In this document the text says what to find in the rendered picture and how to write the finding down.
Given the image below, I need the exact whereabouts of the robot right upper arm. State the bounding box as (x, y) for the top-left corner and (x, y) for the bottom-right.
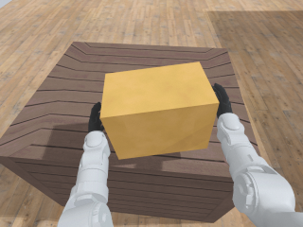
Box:
(232, 171), (303, 227)

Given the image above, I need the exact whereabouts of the carton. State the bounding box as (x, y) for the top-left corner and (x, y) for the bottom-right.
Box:
(99, 61), (220, 160)

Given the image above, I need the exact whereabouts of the left robot forearm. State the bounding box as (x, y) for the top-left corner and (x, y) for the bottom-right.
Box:
(57, 131), (111, 227)

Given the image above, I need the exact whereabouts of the right robot hand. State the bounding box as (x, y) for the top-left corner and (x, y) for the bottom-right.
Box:
(211, 83), (233, 119)

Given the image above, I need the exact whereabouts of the left robot hand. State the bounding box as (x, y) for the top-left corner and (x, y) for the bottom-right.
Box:
(88, 102), (104, 133)

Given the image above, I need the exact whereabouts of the right robot forearm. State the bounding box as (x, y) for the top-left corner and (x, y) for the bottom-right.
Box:
(217, 113), (295, 209)

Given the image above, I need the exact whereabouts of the pedestal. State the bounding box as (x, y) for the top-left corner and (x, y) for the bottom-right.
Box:
(0, 42), (261, 223)

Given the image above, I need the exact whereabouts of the robot left upper arm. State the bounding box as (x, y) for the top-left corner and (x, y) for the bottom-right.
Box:
(58, 201), (114, 227)

